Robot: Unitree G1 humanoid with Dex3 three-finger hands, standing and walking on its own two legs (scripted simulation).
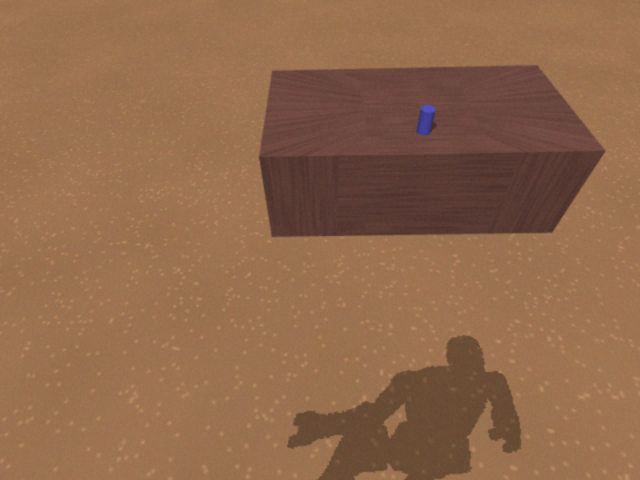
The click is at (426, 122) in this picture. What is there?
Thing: squat round
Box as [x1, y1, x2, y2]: [417, 105, 435, 134]
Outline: 433,106 424,105 421,107 417,126 418,133 429,133 435,110
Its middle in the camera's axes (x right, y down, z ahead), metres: +0.39 -0.44 +1.40
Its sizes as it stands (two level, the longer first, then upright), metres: 0.050 0.050 0.092
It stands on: a support 0.42 m high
